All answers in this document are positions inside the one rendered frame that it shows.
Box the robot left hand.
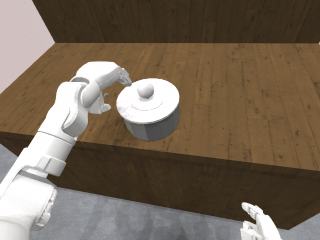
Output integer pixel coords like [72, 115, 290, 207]
[76, 61, 132, 115]

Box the pot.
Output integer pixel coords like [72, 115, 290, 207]
[123, 103, 180, 141]

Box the lid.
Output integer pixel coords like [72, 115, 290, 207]
[116, 78, 180, 124]

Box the robot left forearm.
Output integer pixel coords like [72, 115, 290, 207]
[0, 74, 100, 200]

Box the left robot upper arm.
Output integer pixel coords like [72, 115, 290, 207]
[0, 174, 57, 240]

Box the table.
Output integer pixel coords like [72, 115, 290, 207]
[0, 0, 320, 230]

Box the knob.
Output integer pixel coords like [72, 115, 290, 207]
[137, 81, 155, 99]

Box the robot right hand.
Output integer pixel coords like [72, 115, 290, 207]
[240, 202, 281, 240]

